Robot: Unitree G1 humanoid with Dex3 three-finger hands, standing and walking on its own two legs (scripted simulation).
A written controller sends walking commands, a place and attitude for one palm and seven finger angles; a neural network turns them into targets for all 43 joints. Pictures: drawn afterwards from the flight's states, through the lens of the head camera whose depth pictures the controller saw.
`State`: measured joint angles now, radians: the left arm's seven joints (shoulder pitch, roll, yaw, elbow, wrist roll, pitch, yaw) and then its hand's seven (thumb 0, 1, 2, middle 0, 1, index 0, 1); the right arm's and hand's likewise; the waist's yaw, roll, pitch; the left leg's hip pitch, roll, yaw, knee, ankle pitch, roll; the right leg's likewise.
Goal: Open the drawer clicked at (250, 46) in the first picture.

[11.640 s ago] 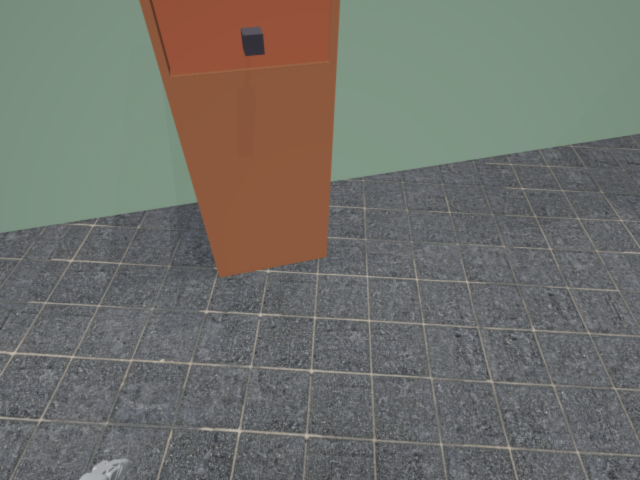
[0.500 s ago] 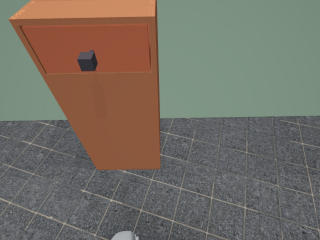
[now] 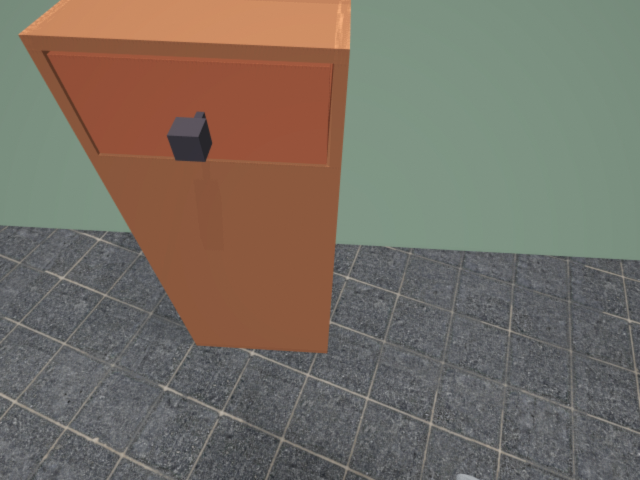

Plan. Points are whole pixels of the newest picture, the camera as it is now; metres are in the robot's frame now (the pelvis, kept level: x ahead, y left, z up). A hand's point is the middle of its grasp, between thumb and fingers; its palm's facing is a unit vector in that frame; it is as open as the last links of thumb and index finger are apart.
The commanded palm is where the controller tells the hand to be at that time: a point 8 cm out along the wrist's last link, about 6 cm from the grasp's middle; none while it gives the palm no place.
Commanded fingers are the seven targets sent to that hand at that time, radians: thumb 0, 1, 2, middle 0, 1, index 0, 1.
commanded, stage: come to a stop and stand still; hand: left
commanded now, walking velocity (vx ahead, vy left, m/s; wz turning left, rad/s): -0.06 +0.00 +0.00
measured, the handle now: (194, 130) +0.54 +0.24 +0.13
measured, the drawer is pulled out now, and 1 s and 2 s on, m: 0.00 0.00 0.00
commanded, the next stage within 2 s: look again from close up in 1.16 s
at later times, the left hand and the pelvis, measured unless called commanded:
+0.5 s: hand out of the picture +0.00 +0.14 -0.15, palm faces +0.12 -0.96 -0.26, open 7.4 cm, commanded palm none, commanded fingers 0.00 0.90 0.90 -0.20 -0.30 -0.20 -0.30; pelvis -0.03 -0.05 +0.01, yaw +2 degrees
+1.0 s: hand out of the picture +0.02 +0.25 -0.16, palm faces +0.05 -0.96 -0.28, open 7.4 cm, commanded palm none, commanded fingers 0.00 0.90 0.90 -0.20 -0.30 -0.20 -0.30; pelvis -0.03 +0.03 -0.01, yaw +0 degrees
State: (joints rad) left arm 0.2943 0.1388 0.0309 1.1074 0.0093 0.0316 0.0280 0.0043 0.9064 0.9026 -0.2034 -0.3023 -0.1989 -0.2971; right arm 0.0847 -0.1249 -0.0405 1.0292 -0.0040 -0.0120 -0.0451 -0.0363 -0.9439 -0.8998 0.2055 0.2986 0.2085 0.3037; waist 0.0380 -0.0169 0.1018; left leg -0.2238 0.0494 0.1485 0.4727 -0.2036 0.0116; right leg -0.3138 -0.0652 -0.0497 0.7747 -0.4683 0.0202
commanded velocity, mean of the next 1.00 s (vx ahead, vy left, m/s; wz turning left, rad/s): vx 0.03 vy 0.07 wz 0.00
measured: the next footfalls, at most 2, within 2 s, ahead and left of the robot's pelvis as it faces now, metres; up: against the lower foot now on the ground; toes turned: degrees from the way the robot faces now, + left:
right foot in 0.12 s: +0.05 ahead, -0.14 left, +0.00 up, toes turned -4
left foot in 0.62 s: -0.04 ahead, +0.11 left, +0.00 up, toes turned +4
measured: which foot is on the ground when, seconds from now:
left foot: down 0.00-0.12, up 0.14-0.60, down 0.62-1.00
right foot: up 0.00-0.10, down 0.12-1.00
